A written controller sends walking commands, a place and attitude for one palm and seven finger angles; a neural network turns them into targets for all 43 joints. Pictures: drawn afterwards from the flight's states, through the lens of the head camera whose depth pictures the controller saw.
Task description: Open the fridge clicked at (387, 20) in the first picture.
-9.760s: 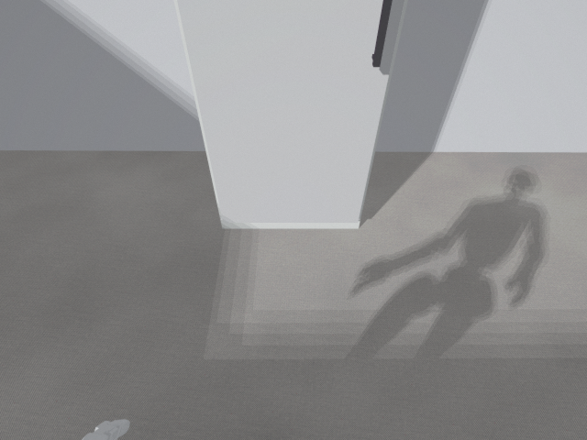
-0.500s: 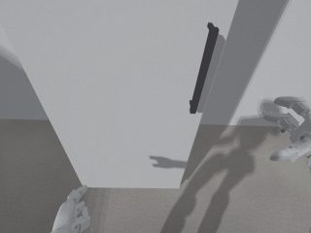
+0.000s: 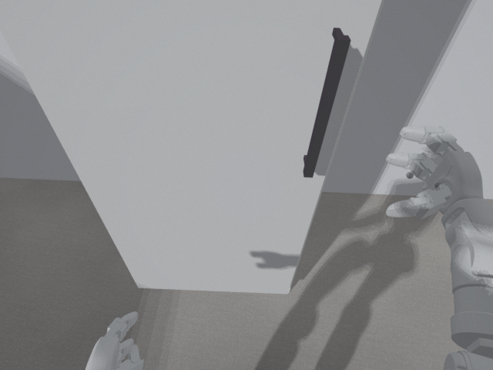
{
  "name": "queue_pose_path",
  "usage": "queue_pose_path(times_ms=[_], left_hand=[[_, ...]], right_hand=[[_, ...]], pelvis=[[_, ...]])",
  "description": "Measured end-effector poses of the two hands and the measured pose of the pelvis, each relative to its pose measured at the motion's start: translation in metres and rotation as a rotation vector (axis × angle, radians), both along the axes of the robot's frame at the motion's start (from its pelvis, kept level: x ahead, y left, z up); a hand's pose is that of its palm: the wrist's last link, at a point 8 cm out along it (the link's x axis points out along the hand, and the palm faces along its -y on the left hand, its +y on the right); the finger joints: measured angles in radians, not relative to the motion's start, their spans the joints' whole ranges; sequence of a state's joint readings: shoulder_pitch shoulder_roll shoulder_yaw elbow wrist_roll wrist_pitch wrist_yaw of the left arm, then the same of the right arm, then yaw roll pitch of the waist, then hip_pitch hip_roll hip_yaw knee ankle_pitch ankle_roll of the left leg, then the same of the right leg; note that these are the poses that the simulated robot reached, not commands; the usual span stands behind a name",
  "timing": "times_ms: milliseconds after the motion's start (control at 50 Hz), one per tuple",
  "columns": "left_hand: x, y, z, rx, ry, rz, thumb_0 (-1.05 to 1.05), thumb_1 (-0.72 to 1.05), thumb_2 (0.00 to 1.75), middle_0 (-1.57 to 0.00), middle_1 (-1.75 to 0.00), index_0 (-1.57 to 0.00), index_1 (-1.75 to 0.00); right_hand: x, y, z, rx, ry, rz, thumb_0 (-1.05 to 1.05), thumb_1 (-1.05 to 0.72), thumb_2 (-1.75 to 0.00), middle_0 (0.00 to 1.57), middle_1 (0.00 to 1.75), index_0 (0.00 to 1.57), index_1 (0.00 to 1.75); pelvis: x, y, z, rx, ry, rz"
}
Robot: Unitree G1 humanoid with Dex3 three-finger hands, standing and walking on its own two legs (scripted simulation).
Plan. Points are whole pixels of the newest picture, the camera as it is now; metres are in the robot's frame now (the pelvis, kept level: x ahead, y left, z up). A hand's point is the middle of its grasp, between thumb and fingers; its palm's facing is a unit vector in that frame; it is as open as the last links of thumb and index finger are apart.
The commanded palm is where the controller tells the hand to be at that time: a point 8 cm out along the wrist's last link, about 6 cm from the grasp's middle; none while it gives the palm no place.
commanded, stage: move the hooked fingers beside the handle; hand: right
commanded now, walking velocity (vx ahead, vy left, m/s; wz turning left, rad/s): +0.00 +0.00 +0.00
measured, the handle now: (320, 113) +0.52 -0.09 +0.18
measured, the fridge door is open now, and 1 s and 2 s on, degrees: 0 0 0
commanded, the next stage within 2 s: feel for the door with the fingertips in 1.50 s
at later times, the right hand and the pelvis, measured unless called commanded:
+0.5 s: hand (369, 149) +0.43 -0.17 +0.17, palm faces -0.01 +1.00 +0.01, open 14.0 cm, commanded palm +0.42 -0.21 +0.16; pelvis +0.01 +0.01 +0.00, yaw +0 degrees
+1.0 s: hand (363, 144) +0.46 -0.16 +0.16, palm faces +0.00 +1.00 +0.04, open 14.0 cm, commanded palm +0.44 -0.21 +0.16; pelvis +0.01 +0.02 +0.00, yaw +2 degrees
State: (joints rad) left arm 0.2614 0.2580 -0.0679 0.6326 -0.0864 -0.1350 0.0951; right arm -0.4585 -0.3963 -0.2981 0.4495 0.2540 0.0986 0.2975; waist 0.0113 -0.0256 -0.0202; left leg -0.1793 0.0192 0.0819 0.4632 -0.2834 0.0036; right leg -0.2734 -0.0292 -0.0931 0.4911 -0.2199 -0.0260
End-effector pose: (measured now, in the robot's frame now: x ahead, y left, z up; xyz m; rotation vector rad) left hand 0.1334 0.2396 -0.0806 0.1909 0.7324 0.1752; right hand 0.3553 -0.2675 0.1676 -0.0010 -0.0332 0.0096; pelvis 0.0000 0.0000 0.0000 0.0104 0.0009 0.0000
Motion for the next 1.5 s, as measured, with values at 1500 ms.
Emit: queue_pose_path(times_ms=[1500], left_hand=[[-0.062, 0.018, -0.024, 0.007, 0.225, 0.092, 0.01, 0.90, 0.90, -0.21, -0.30, -0.20, -0.30]], right_hand=[[0.083, 0.049, -0.013, 0.031, 0.002, -0.023, -0.01, 0.50, -0.30, 0.30, 1.20, 0.30, 1.20]], pelvis=[[-0.002, 0.002, -0.008, 0.003, 0.090, 0.019]])
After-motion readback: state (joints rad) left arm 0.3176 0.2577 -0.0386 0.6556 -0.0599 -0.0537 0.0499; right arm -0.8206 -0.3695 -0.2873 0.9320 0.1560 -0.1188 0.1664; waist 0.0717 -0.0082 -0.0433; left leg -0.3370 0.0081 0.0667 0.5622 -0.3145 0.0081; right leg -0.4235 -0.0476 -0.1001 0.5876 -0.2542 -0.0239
